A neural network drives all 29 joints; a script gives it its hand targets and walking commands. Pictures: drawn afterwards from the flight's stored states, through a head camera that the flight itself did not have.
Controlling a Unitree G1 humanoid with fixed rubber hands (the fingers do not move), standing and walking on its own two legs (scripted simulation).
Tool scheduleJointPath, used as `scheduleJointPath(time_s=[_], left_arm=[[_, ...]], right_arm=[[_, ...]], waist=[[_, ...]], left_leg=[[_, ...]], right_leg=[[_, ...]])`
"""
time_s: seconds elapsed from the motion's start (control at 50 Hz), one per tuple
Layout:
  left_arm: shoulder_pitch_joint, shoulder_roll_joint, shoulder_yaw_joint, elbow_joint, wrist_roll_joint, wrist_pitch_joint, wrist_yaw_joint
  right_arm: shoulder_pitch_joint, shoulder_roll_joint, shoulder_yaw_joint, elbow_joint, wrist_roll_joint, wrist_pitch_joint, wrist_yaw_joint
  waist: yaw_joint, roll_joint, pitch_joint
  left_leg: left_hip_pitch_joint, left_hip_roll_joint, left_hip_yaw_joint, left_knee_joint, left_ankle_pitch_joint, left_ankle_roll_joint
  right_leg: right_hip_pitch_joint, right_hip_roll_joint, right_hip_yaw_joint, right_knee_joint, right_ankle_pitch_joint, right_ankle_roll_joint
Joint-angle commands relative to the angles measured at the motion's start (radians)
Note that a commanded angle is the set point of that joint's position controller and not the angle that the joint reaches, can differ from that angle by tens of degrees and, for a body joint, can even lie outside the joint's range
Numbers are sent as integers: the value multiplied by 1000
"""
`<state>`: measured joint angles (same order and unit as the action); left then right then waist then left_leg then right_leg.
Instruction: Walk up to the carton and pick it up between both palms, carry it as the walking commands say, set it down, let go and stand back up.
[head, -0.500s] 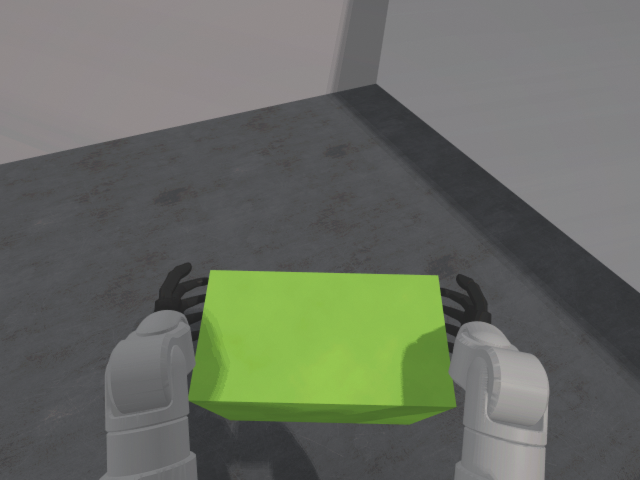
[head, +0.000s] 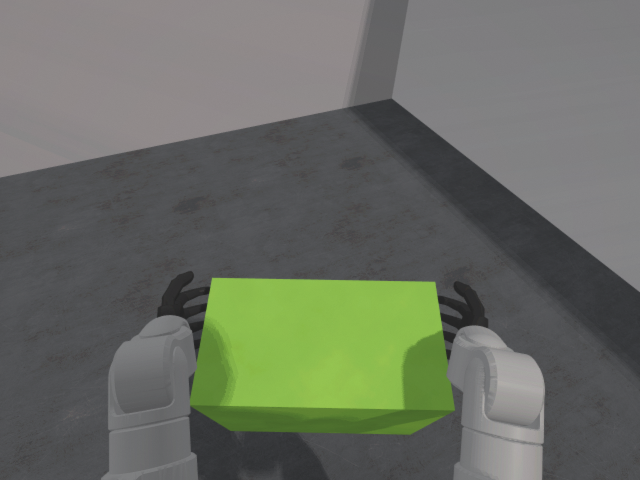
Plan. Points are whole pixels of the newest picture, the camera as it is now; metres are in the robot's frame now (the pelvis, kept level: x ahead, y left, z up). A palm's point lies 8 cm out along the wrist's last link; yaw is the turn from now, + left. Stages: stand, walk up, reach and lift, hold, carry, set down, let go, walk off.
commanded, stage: carry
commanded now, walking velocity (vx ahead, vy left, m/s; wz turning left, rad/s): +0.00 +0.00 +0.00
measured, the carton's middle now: (321, 364) +0.28 -0.01 -0.01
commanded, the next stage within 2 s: none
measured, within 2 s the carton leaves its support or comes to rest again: neither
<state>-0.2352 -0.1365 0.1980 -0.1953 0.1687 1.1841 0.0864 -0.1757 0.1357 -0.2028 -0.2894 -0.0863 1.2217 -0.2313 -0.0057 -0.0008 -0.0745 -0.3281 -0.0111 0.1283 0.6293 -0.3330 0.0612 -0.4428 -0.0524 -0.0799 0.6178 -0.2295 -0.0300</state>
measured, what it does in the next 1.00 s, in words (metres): stands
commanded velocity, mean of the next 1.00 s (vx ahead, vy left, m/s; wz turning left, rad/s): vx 0.00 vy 0.09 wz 0.00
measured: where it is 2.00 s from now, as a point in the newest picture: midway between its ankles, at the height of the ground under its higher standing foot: outside the picture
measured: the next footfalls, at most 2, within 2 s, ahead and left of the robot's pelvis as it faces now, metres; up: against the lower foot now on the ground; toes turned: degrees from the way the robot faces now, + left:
right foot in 1.68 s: +0.02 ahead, -0.03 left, +0.00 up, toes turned -2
left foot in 1.88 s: +0.01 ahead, +0.22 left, +0.00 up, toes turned +12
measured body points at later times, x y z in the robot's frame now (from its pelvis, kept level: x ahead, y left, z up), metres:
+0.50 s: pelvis +0.01 +0.01 +0.00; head -0.01 +0.01 +0.45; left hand +0.29 +0.18 +0.07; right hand +0.28 -0.17 +0.07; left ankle +0.00 +0.08 -0.72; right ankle +0.08 -0.12 -0.72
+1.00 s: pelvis +0.00 +0.03 +0.00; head -0.01 +0.05 +0.45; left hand +0.28 +0.21 +0.06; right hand +0.28 -0.14 +0.06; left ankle +0.00 +0.08 -0.72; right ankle +0.07 -0.12 -0.72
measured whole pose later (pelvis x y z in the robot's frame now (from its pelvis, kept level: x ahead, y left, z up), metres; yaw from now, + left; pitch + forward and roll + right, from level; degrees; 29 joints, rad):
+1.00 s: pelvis +0.00 +0.03 +0.00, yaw +1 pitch +1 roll -1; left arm -0.22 -0.14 0.20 -0.20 0.17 1.20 0.11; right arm -0.17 0.13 -0.20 -0.23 -0.09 1.19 -0.21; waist -0.01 -0.01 -0.07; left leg -0.34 -0.04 0.12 0.67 -0.36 0.11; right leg -0.44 -0.08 -0.08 0.67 -0.34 0.00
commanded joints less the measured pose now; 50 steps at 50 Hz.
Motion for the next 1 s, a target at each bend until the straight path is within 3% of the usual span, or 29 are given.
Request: scheduleJointPath(time_s=[0.0, 0.06, 0.1, 0.12, 0.16, 0.2, 0.28, 0.34, 0.46, 0.58, 0.6, 0.62, 0.7, 0.76, 0.8, 0.84, 0.86, 0.88, 0.9, 0.94, 0.98], left_arm=[[-492, -889, -737, -131, -456, 1, -284], [-502, -899, -744, -154, -477, 2, -288], [-501, -890, -740, -156, -476, 2, -289], [-503, -886, -736, -154, -472, 4, -289], [-518, -882, -727, -143, -460, 7, -293], [-517, -884, -726, -133, -456, 9, -292], [-511, -885, -734, -144, -461, 12, -286], [-503, -879, -737, -151, -466, 11, -284], [-496, -870, -721, -133, -451, 4, -283], [-489, -821, -634, -1, -375, -71, -282], [-505, -835, -671, -56, -405, -77, -283], [-532, -875, -763, -183, -473, -61, -285], [-575, -875, -764, -193, -480, -27, -283], [-554, -879, -743, -147, -472, -1, -288], [-548, -887, -740, -127, -469, 10, -290], [-577, -885, -747, -137, -468, 14, -287], [-582, -886, -748, -139, -465, 16, -285], [-584, -886, -755, -151, -468, 17, -285], [-555, -885, -757, -151, -466, 18, -285], [-528, -895, -757, -141, -471, 17, -289], [-536, -907, -766, -152, -485, 12, -292]], right_arm=[[-627, 880, 767, -65, 433, -26, 454], [-614, 885, 771, -76, 434, -23, 452], [-604, 887, 779, -82, 434, -22, 449], [-603, 887, 781, -86, 434, -20, 449], [-622, 893, 791, -91, 437, -19, 450], [-629, 889, 798, -87, 433, -17, 452], [-619, 882, 783, -84, 433, -14, 452], [-593, 888, 773, -73, 433, -13, 454], [-592, 872, 759, -67, 423, -20, 453], [-570, 823, 667, 73, 341, -92, 453], [-583, 837, 707, 14, 370, -96, 452], [-604, 876, 798, -117, 437, -80, 453], [-654, 885, 825, -136, 457, -50, 447], [-678, 883, 828, -132, 454, -32, 441], [-676, 884, 822, -127, 449, -25, 442], [-676, 893, 816, -112, 452, -21, 446], [-671, 896, 811, -103, 451, -18, 449], [-665, 892, 805, -96, 450, -17, 450], [-640, 898, 795, -88, 448, -17, 452], [-626, 909, 780, -90, 452, -18, 455], [-641, 910, 779, -95, 455, -21, 453]], waist=[[2, 83, -279], [6, 70, -351], [5, 11, -406], [3, -44, -411], [1, -150, -366], [1, -145, -350], [2, 22, -370], [4, 22, -372], [0, -7, -384], [4, -9, -370], [5, -14, -368], [8, -25, -364], [11, -137, -363], [18, -202, -348], [17, -184, -328], [10, -116, -307], [9, -39, -308], [10, 106, -320], [14, 186, -298], [9, 187, -259], [10, 172, -255]], left_leg=[[-45, 245, -413, -185, 343, 90], [-24, 197, -311, -96, 504, 54], [-70, 153, -261, -10, 467, 27], [-117, 122, -231, 34, 376, 11], [-203, 62, -166, 52, 52, -5], [-174, 66, -174, -2, 24, 0], [-33, 167, -309, -123, 373, 36], [7, 190, -304, -112, 518, 42], [-27, 150, -260, -100, 408, 30], [-41, 130, -245, -109, 324, 30], [-55, 121, -238, -96, 297, 29], [-81, 112, -227, -74, 258, 23], [-197, 78, -176, 25, 59, -15], [-199, 66, -140, 73, -74, -22], [-166, 69, -140, 27, -69, -16], [-127, 79, -176, -70, 4, -11], [-101, 116, -239, -134, 94, -2], [-46, 203, -363, -192, 253, 23], [-3, 253, -413, -229, 373, 50], [48, 273, -426, -233, 535, 72], [81, 232, -357, -194, 621, 78]], right_leg=[[138, -56, -18, 50, -151, 44], [240, -90, 1, -27, -26, 19], [339, -168, 68, -51, 121, -16], [373, -222, 125, -79, 178, -40], [383, -302, 200, -172, 112, -85], [349, -269, 183, -203, 25, -93], [257, -128, 32, -49, 44, -9], [259, -109, 21, -42, 47, 5], [308, -136, 45, -73, 96, -16], [307, -143, 58, -92, 89, -27], [316, -157, 69, -90, 99, -34], [325, -182, 91, -94, 104, -41], [380, -306, 229, -174, 104, -85], [348, -353, 266, -233, 50, -107], [296, -339, 241, -234, -13, -94], [241, -288, 188, -178, -49, -62], [207, -238, 136, -117, -81, -35], [142, -165, 54, -2, -109, -2], [77, -103, -20, 71, -162, 24], [-9, -37, -40, 165, -280, 29], [-23, -25, -32, 194, -301, 31]])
